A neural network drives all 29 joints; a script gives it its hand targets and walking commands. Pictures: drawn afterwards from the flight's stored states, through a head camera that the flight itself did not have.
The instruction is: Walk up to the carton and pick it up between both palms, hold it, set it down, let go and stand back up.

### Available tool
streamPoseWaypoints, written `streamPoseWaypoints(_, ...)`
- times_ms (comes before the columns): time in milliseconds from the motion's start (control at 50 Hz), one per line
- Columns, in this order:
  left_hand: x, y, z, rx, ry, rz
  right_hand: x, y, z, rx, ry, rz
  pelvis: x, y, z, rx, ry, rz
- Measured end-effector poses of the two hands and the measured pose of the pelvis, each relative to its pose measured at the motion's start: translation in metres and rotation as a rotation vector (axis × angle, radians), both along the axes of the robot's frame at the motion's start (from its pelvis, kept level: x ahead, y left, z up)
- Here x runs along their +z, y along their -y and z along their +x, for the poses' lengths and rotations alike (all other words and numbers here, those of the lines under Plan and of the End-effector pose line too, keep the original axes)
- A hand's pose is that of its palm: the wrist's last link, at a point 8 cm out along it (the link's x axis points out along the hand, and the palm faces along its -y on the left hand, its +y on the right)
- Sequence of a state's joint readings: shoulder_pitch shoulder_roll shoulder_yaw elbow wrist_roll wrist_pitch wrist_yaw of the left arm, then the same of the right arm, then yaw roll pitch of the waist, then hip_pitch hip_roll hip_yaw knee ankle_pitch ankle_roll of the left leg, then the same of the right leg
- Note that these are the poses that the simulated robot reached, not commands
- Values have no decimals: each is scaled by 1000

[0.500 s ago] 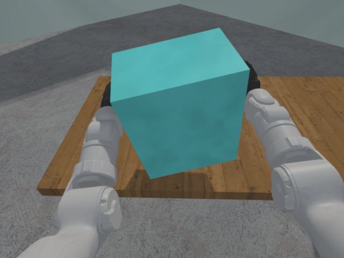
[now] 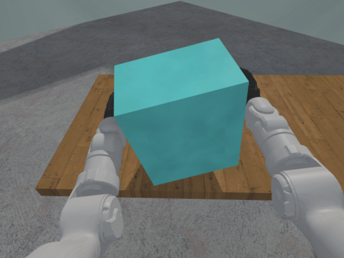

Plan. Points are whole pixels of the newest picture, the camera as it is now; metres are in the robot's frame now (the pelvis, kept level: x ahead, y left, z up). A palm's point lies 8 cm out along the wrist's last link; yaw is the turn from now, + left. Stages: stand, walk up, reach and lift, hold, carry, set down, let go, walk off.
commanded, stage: set down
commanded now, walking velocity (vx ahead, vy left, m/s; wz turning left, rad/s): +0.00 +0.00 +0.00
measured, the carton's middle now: (182, 120) +0.41 +0.00 +0.13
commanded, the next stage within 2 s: none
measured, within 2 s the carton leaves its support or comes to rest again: rests again in 1.78 s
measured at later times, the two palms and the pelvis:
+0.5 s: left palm (116, 128) +0.40 +0.17 +0.12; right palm (249, 110) +0.42 -0.16 +0.15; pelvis +0.00 +0.00 +0.00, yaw +0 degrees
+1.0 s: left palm (119, 129) +0.40 +0.16 +0.11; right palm (250, 112) +0.42 -0.17 +0.14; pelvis +0.01 +0.00 +0.00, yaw +0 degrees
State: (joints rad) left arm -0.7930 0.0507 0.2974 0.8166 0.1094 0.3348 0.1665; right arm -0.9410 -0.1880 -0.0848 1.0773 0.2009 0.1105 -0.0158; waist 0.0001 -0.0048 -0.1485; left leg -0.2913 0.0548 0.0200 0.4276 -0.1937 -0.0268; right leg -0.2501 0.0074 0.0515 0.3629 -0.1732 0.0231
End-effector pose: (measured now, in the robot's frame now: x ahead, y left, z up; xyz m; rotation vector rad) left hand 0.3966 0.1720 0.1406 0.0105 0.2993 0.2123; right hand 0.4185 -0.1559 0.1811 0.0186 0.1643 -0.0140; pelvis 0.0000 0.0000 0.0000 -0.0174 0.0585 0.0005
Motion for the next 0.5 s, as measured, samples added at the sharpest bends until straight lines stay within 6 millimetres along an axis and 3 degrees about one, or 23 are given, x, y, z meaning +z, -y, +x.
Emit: streamPoseWaypoints(500,-24,4,1,-7,-6,0,-29,5,-2,-1,-23,-38,0,0,3,0,-4,0)
